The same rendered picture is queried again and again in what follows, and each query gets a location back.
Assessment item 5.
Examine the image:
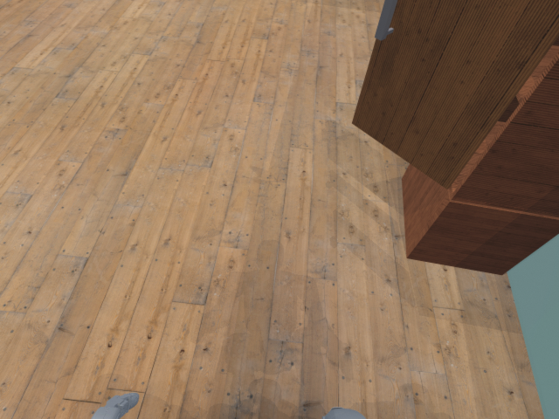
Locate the handle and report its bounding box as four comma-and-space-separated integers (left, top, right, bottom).
375, 0, 397, 41

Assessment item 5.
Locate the left robot hand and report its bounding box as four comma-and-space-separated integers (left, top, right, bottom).
91, 393, 139, 419

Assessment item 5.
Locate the cupboard door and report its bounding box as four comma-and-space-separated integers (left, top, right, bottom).
352, 0, 559, 189

